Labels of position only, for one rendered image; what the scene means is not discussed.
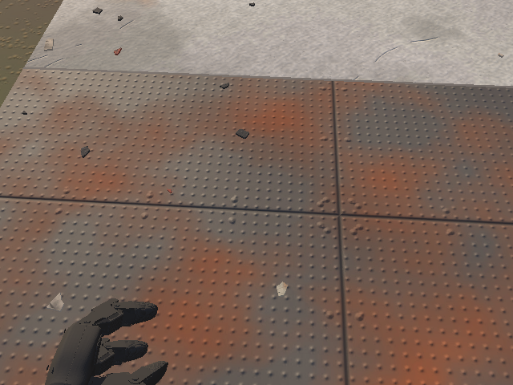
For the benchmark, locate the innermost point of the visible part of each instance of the robot left hand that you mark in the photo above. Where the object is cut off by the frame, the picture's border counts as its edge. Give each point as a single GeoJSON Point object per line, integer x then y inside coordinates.
{"type": "Point", "coordinates": [83, 353]}

